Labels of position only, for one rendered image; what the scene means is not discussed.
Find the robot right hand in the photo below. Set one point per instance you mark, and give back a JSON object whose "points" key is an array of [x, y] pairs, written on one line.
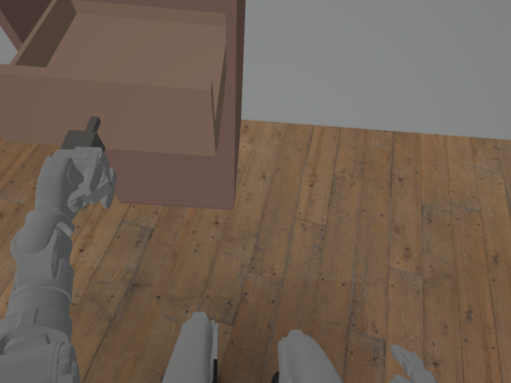
{"points": [[412, 365]]}

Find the handle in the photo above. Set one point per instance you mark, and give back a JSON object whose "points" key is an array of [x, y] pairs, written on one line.
{"points": [[87, 138]]}

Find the robot thigh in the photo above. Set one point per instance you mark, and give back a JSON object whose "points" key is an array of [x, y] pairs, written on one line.
{"points": [[194, 351], [302, 360]]}

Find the drawer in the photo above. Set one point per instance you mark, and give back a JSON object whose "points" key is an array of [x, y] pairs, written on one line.
{"points": [[154, 76]]}

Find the cabinet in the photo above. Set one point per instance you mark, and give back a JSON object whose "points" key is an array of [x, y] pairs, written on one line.
{"points": [[158, 178]]}

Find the left robot upper arm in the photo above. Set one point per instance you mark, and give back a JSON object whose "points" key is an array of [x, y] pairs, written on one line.
{"points": [[51, 363]]}

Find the robot right thigh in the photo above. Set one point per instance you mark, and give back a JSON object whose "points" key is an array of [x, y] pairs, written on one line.
{"points": [[302, 360]]}

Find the left robot forearm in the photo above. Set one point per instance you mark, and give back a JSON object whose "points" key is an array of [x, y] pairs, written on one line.
{"points": [[38, 308]]}

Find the robot left hand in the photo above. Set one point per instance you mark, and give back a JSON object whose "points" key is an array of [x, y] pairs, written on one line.
{"points": [[60, 176]]}

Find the robot left thigh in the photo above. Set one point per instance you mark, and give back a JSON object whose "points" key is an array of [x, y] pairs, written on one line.
{"points": [[194, 351]]}

